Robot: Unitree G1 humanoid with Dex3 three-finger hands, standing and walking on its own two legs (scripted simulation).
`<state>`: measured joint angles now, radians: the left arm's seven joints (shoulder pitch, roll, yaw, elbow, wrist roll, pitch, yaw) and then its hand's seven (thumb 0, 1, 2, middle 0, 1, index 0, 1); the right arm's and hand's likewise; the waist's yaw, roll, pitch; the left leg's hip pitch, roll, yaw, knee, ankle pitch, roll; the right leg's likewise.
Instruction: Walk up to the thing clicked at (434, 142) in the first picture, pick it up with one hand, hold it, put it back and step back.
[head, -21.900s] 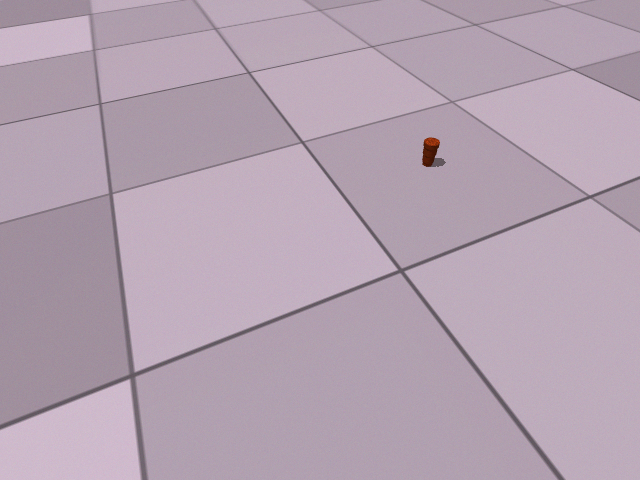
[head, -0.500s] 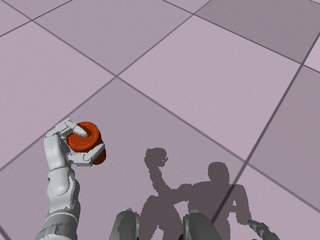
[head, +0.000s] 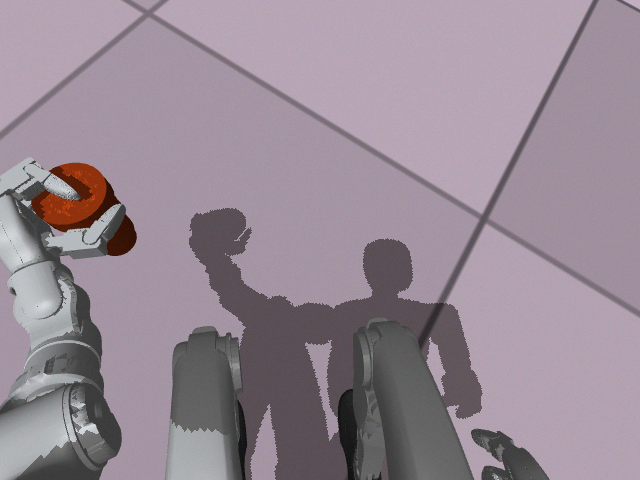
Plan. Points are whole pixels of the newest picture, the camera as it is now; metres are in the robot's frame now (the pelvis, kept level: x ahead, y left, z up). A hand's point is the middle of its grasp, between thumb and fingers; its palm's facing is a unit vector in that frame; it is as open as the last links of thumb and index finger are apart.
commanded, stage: crouch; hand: left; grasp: from the side
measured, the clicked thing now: (96, 218) +0.46 +0.28 -0.09
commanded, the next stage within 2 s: lower in 0.88 s
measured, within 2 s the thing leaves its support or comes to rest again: neither
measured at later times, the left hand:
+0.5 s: hand (104, 226) +0.48 +0.30 -0.17, palm faces +0.43 -0.90 -0.03, open 6.9 cm
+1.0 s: hand (117, 238) +0.49 +0.31 -0.24, palm faces +0.41 -0.91 -0.04, open 6.4 cm
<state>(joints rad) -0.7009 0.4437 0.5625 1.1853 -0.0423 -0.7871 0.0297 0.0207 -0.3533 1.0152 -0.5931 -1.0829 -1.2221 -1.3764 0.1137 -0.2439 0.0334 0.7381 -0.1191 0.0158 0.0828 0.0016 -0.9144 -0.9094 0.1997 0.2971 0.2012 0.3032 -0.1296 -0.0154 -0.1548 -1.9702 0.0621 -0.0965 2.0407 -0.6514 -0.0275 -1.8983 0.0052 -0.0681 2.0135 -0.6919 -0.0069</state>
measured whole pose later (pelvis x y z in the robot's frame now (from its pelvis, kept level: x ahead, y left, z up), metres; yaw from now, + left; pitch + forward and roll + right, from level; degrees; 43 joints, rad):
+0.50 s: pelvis -0.02 +0.01 -0.12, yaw -4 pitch +27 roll -8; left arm -0.81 0.67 0.71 1.27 -0.01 -0.75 -0.06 0.02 -0.29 0.99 -0.56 -1.05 -1.18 -1.33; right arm 0.08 -0.29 0.16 0.71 -0.18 0.06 0.09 0.00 -0.90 -0.90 0.20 0.30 0.20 0.30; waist -0.20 -0.06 0.03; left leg -2.26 0.05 -0.18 2.42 -0.65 -0.03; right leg -2.16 0.02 -0.12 2.35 -0.68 0.01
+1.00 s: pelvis -0.01 +0.01 -0.14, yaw -8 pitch +22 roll -11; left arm -0.76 0.77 0.72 1.25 -0.02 -0.76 -0.06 0.01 -0.24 0.97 -0.53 -1.05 -1.23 -1.36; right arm 0.00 -0.34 0.27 0.65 -0.24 0.07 0.10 0.00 -0.89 -0.90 0.20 0.30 0.20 0.30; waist -0.23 -0.13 0.15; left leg -2.29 0.04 -0.26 2.55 -0.67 -0.03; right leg -2.16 0.04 -0.17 2.42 -0.68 0.03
